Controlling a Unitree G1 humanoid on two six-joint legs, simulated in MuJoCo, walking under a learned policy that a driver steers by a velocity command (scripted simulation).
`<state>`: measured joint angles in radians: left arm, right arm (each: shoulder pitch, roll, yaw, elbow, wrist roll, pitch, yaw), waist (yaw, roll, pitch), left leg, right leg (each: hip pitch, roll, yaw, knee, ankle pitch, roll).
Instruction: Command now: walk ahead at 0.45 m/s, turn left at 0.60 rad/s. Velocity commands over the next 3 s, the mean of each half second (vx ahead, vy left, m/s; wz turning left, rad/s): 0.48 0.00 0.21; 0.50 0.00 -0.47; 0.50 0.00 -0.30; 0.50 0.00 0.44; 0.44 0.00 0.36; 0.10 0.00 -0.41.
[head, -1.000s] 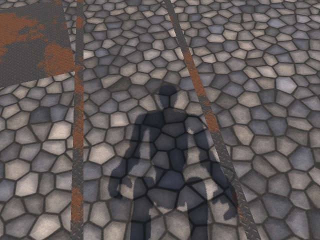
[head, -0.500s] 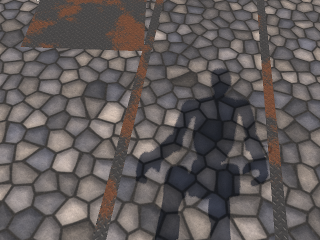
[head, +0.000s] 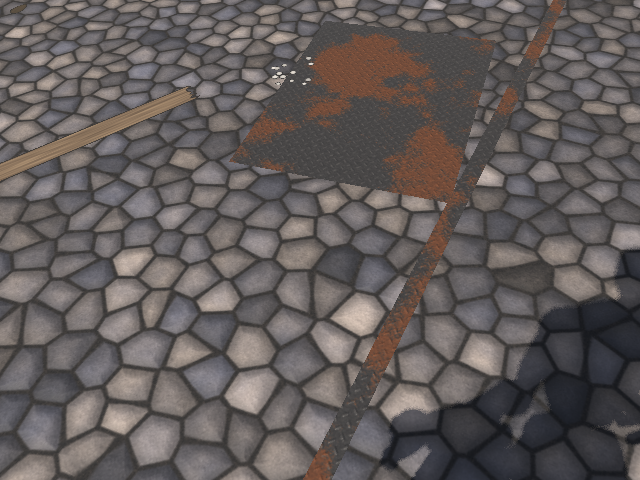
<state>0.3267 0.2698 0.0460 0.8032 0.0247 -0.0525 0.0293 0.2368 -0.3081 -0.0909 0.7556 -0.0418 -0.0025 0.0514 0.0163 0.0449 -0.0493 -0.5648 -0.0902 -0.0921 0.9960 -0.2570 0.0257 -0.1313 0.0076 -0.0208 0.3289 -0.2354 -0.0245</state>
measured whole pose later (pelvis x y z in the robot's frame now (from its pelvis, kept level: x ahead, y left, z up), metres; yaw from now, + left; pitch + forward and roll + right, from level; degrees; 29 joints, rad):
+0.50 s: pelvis +0.24 +0.08 +0.00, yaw +5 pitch +0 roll +0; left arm 0.36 0.25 0.05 0.90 0.02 -0.02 -0.02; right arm 0.23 -0.22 -0.03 0.83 -0.03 -0.07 0.01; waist 0.03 -0.02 0.05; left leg -0.17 -0.02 0.13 0.38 -0.22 0.07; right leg -0.48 -0.07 0.02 1.11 -0.29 -0.05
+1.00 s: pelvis +0.52 +0.04 -0.01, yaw -12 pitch +0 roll +0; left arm 0.27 0.28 0.07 0.85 0.00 -0.02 -0.01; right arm 0.19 -0.24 -0.03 0.80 -0.04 -0.06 0.00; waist 0.00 0.02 0.07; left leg -0.49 0.09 -0.02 1.18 -0.32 -0.01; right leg -0.26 0.14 -0.03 0.44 -0.18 -0.15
